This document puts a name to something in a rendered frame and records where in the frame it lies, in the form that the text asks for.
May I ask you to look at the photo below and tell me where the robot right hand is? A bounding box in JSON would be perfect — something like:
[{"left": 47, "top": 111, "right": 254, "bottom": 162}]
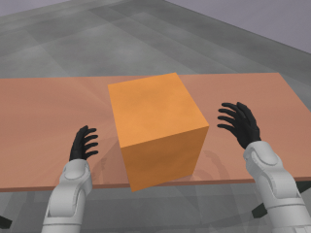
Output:
[{"left": 217, "top": 102, "right": 261, "bottom": 150}]

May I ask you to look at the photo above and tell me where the right robot forearm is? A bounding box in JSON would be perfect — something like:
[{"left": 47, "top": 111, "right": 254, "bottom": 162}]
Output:
[{"left": 243, "top": 141, "right": 311, "bottom": 233}]

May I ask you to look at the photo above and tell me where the left robot forearm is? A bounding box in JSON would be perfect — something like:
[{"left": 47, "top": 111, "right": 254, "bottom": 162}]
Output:
[{"left": 41, "top": 158, "right": 93, "bottom": 233}]

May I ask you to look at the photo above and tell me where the robot left hand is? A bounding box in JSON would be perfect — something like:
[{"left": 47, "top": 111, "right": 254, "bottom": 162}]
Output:
[{"left": 69, "top": 125, "right": 98, "bottom": 161}]

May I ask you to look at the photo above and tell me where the carton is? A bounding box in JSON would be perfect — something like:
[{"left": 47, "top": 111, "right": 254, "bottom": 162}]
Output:
[{"left": 108, "top": 72, "right": 210, "bottom": 192}]

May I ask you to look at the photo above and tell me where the table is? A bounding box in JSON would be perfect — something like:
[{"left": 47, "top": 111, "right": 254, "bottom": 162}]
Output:
[{"left": 0, "top": 73, "right": 311, "bottom": 229}]

